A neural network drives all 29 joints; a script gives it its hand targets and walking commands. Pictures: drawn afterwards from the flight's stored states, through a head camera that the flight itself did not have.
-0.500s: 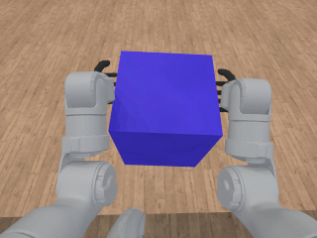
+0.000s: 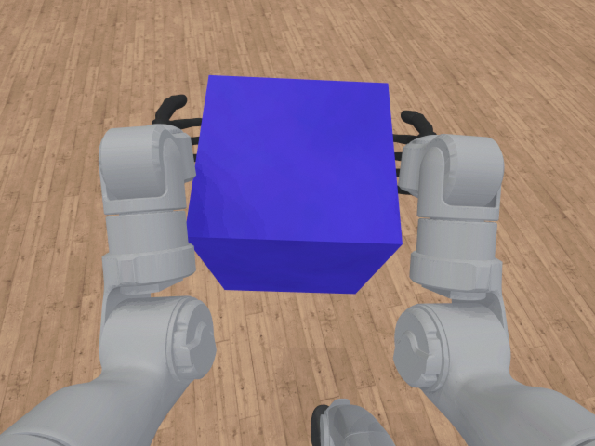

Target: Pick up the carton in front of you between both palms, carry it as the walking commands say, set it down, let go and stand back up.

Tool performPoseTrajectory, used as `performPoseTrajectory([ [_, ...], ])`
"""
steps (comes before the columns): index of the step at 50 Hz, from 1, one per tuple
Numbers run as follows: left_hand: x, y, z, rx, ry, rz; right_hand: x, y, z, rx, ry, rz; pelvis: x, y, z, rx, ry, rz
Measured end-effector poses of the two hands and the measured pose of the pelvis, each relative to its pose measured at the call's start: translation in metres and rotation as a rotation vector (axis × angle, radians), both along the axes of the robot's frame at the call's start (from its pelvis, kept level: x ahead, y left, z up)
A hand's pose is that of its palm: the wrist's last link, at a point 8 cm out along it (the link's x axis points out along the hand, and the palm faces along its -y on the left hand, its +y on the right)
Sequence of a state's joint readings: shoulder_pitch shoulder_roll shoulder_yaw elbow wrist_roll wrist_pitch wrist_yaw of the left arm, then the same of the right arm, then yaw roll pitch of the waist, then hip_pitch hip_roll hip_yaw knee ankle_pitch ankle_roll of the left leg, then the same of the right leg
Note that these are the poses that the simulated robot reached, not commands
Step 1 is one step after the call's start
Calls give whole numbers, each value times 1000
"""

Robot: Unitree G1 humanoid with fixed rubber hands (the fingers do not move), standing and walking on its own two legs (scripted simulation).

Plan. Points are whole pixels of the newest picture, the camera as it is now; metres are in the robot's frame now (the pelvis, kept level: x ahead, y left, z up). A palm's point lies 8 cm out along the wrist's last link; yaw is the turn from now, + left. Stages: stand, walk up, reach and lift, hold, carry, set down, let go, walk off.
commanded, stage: carry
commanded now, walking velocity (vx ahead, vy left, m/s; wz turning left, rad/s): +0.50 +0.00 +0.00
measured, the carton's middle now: (293, 202) +0.41 -0.02 +0.07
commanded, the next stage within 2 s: none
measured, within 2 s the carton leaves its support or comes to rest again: neither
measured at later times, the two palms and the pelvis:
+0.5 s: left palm (173, 65) +0.69 +0.17 +0.11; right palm (336, 68) +0.69 -0.12 +0.10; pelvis +0.34 +0.01 -0.01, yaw +1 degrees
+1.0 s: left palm out of the picture +0.96 +0.14 +0.11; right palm (329, 0) +0.96 -0.14 +0.10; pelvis +0.67 +0.00 -0.01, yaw +1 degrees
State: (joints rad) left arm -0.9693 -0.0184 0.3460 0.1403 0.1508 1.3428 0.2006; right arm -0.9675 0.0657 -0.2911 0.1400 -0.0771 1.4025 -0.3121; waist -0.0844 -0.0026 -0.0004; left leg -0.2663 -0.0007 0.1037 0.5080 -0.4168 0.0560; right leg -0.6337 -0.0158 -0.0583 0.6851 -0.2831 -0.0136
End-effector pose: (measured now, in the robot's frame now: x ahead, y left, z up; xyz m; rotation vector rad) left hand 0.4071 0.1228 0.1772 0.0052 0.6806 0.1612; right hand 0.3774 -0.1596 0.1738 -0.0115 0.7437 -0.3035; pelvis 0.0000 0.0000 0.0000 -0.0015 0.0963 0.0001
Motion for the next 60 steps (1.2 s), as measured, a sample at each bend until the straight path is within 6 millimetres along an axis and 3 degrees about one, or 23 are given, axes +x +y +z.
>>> performPoseTrajectory([
  [5,56,2,7,54,-5,53,79,1,2,4,-3,91,77,-18,-8,7,-27,19],
  [12,113,19,-15,71,144,157,164,18,-25,14,143,204,161,-25,12,37,-12,35],
  [19,196,30,-34,60,149,176,244,30,-49,36,146,190,248,-12,14,31,-8,34],
  [25,281,43,-65,29,101,133,315,42,-74,29,99,121,345,14,-8,7,-24,10],
  [28,315,47,-85,4,117,95,336,46,-88,9,113,76,381,23,-6,17,-19,-7],
  [32,344,46,-100,-25,164,74,351,45,-100,39,157,-11,427,32,9,-8,-12,-20],
  [39,410,41,-82,-3,78,37,421,40,-77,8,75,3,511,31,20,-26,-14,-13],
  [44,473,36,-63,6,8,69,492,35,-62,13,5,39,585,18,13,-18,-30,-7],
  [49,543,21,-63,24,-36,106,571,20,-70,35,-40,74,663,-2,-10,-9,-55,18],
  [52,572,15,-70,53,22,117,604,14,-83,49,18,95,689,-8,-7,-16,-52,36],
  [55,590,16,-78,53,95,133,624,14,-91,60,91,97,710,-13,3,-3,-50,48],
  [60,622,20,-77,34,96,146,657,19,-88,55,91,96,741,-13,11,4,-50,45],
])
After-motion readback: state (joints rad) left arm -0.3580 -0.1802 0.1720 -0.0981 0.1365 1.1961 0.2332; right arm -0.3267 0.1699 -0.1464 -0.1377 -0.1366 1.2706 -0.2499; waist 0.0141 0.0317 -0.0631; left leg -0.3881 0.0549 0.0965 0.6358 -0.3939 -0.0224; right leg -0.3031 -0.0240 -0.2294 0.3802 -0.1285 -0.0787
